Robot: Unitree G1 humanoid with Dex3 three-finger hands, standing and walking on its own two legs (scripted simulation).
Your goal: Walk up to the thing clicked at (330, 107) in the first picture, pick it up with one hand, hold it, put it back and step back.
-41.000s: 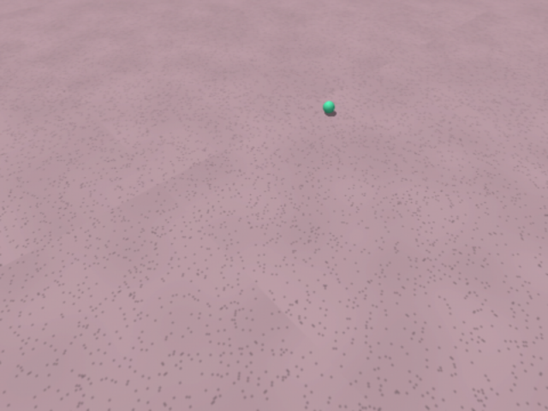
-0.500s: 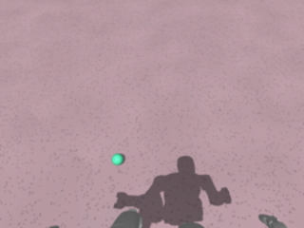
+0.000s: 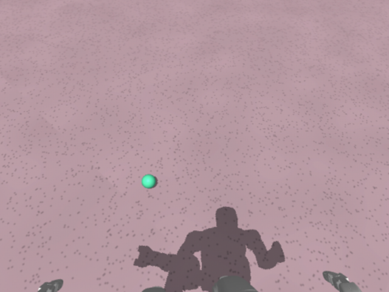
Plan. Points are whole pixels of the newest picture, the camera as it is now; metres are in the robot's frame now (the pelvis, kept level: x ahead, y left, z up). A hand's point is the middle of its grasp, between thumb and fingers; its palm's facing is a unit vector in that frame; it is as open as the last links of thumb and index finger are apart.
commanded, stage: step back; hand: left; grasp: from above
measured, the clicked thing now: (148, 181) +0.71 +0.24 -0.72
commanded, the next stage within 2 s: none
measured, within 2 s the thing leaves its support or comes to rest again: neither
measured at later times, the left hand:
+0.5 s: hand out of the picture -0.05 +0.26 -0.14, palm faces +0.06 -0.90 -0.44, open 7.4 cm
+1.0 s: hand out of the picture -0.29 +0.23 -0.14, palm faces +0.00 -0.90 -0.44, open 7.4 cm
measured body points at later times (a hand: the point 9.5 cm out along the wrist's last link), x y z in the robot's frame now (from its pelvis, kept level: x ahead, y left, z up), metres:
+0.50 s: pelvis -0.17 -0.02 -0.01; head -0.10 -0.03 +0.43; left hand -0.06 +0.30 -0.11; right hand -0.07 -0.34 -0.14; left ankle -0.21 +0.10 -0.73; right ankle -0.07 -0.14 -0.73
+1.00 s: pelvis -0.34 -0.04 +0.00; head -0.30 -0.07 +0.44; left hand -0.29 +0.28 -0.11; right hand -0.21 -0.35 -0.13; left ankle -0.32 +0.11 -0.66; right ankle -0.33 -0.15 -0.73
